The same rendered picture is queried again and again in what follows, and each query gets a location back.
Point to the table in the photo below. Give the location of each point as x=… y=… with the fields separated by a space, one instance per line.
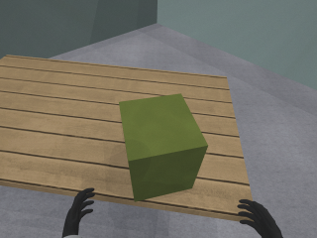
x=61 y=132

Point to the carton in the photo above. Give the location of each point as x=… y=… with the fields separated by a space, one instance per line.
x=165 y=147

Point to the left robot hand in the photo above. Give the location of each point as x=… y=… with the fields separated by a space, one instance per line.
x=74 y=215

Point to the right robot hand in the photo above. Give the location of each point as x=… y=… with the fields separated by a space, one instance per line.
x=263 y=222

